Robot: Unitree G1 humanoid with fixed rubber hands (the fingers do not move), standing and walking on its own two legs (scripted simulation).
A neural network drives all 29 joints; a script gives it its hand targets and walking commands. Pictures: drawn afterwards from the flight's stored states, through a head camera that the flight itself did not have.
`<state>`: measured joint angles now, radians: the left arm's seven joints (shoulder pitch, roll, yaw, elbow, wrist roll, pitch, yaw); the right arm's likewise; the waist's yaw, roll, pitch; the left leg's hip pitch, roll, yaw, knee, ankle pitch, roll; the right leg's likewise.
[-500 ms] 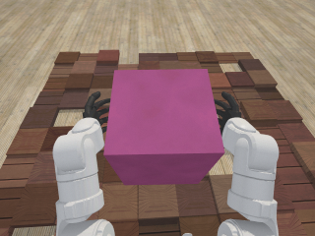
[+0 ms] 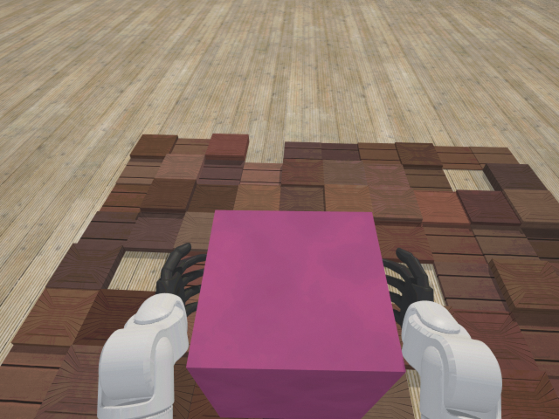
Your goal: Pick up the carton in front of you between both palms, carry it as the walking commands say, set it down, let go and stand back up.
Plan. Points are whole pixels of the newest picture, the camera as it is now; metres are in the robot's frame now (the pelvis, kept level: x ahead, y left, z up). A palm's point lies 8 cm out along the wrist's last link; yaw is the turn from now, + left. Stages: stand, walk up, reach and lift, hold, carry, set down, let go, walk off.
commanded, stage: carry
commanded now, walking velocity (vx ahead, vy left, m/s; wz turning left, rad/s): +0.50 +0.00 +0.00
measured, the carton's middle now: (291, 321) +0.28 +0.00 +0.02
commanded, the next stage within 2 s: none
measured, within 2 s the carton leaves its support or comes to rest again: neither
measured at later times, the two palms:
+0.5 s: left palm (209, 169) +0.48 +0.14 +0.14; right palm (400, 179) +0.47 -0.16 +0.14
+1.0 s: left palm (202, 120) +0.63 +0.18 +0.14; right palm (359, 118) +0.63 -0.12 +0.15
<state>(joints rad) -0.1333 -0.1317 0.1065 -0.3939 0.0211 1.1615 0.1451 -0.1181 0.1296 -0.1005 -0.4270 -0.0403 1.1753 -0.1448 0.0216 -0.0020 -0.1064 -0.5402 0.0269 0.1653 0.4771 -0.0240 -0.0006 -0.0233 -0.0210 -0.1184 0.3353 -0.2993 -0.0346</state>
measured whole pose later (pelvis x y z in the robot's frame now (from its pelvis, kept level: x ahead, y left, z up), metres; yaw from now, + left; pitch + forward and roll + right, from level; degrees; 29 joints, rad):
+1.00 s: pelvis +0.27 +0.02 +0.02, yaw +0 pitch +4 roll -3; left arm -0.68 -0.11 0.32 0.02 0.04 1.13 0.18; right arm -0.67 0.09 -0.36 -0.01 -0.03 1.15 -0.17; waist 0.02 0.04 0.03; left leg -0.12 0.07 0.10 0.49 -0.21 -0.14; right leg -0.31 -0.03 -0.21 0.49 0.12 -0.09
